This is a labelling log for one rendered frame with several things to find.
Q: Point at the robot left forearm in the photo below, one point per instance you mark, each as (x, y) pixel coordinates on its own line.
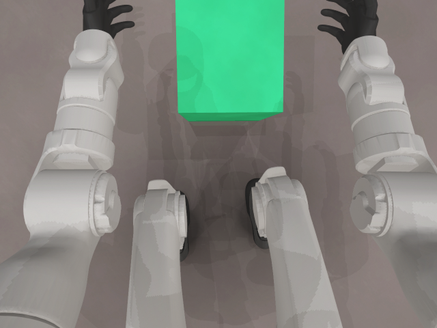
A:
(86, 113)

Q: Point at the carton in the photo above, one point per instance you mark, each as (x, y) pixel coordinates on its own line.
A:
(229, 59)

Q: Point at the robot left hand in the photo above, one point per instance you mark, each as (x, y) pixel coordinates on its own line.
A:
(96, 15)

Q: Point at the robot right hand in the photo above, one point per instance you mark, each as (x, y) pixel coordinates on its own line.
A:
(362, 20)

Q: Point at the left robot upper arm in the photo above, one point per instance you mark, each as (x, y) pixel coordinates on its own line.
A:
(67, 210)

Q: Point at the right robot upper arm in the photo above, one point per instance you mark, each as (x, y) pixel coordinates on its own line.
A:
(399, 211)

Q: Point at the robot right forearm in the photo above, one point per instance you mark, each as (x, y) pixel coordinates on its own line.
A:
(379, 117)

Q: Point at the robot thigh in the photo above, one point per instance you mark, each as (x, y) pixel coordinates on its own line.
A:
(303, 294)
(155, 291)

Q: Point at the right robot thigh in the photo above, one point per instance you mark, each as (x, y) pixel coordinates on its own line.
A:
(303, 294)

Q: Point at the left robot thigh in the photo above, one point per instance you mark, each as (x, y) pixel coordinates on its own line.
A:
(155, 291)

